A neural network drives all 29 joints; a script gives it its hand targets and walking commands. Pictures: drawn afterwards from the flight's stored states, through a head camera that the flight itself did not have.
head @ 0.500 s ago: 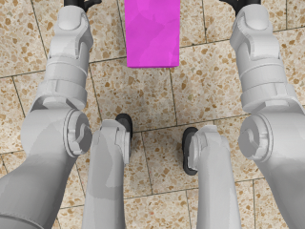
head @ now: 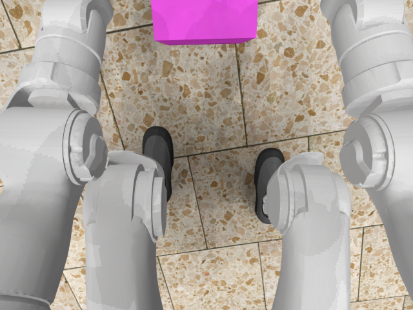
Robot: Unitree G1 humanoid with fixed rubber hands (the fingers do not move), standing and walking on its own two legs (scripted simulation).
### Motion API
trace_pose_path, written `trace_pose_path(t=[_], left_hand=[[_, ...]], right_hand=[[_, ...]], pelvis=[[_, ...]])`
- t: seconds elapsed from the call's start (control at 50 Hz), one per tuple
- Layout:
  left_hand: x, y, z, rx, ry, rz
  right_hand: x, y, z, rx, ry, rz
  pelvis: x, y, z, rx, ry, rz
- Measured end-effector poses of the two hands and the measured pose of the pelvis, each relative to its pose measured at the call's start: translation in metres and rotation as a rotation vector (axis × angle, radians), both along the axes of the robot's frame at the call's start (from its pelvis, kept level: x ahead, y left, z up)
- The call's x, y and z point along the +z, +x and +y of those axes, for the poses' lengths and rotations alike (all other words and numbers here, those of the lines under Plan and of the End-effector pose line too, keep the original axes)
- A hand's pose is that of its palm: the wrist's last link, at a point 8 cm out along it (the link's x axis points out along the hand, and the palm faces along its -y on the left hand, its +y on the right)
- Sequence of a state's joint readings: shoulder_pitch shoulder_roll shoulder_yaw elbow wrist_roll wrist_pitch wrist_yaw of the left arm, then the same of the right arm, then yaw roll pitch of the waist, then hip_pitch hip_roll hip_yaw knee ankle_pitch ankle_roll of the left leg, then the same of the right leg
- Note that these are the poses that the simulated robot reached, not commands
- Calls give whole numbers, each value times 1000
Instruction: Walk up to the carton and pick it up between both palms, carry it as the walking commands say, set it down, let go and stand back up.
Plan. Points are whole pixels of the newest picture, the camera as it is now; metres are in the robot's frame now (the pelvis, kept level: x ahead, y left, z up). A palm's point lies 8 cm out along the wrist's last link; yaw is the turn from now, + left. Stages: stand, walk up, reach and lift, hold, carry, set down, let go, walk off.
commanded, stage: reach and lift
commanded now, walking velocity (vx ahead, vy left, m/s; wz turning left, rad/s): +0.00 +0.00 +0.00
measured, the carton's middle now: out of the picture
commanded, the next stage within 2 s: none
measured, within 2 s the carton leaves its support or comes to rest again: leaves its support in 1.64 s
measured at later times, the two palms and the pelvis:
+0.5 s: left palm out of the picture +0.55 +0.20 -0.23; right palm out of the picture +0.58 -0.11 -0.22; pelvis +0.01 +0.00 -0.02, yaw +0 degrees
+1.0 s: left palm out of the picture +0.55 +0.19 -0.23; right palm out of the picture +0.56 -0.07 -0.22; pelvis +0.00 +0.00 -0.02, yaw +0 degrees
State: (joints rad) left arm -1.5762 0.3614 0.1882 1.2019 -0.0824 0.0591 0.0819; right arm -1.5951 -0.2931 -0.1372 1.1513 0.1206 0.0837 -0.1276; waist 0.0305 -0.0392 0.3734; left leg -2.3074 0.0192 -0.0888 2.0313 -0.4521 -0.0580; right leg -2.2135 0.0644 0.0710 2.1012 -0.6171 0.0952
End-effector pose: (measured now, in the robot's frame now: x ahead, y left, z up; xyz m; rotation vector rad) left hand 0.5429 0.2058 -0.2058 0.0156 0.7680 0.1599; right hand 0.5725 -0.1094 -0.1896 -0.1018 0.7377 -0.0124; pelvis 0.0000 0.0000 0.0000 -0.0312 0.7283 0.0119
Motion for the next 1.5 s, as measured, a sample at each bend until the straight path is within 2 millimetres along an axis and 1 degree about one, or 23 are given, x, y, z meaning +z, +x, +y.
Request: trace_pose_path(t=[0.08, 0.18, 0.26, 0.34, 0.44, 0.5, 0.6, 0.64, 0.7, 0.82, 0.96, 1.1, 1.3, 1.5], left_hand=[[-11, 1, -3, -13, 11, 21], [-19, 7, -7, -17, 5, 23], [-26, 6, -6, -10, -3, 31], [-28, 4, -2, -1, 3, 29], [-23, 5, 1, -10, 9, 13], [-20, 6, -3, -26, 2, 8], [-21, 5, -17, -51, -22, 10], [-21, 4, -17, -42, -18, 6], [-21, 3, -17, -46, -17, 5], [-21, 4, -17, -63, -5, 9], [-21, 6, -17, -65, -3, 17], [-19, 8, -18, -77, -7, 39], [-20, 17, -39, -113, -54, 56], [-19, 16, -40, -102, -44, 68]], right_hand=[[-14, 1, -2, -1, 17, 2], [-29, -1, -12, 2, 10, 9], [-35, -1, -14, 17, 0, 18], [-32, 5, -7, 35, 14, 0], [-27, 7, 1, 40, 24, -8], [-26, 3, 0, 32, 22, -2], [-26, -3, -4, 28, 19, 2], [-26, -4, -2, 33, 25, 2], [-26, -5, 8, 53, 42, 3], [-29, -7, 39, 89, 94, 5], [-30, -8, 39, 78, 93, -2], [-31, -6, 38, 65, 124, 3], [-29, -3, 15, 28, 109, 15], [-29, -5, 17, 16, 116, 22]], pelvis=[[-9, 2, 2, -5, 5, -20], [-18, 5, 1, -8, 14, -44], [-21, 8, -1, -14, 18, -58], [-23, 9, -4, -19, 21, -63], [-24, 8, -5, -18, 24, -68], [-24, 6, -4, -17, 22, -73], [-23, 1, -2, -16, 16, -89], [-23, 0, -2, -17, 15, -97], [-22, -2, -2, -19, 16, -107], [-22, -2, -1, -13, 19, -114], [-21, 0, 1, -4, 15, -114], [-26, 2, 0, -7, 15, -114], [-28, 10, 0, -15, 12, -78], [-26, 15, -1, -26, 17, -48]])
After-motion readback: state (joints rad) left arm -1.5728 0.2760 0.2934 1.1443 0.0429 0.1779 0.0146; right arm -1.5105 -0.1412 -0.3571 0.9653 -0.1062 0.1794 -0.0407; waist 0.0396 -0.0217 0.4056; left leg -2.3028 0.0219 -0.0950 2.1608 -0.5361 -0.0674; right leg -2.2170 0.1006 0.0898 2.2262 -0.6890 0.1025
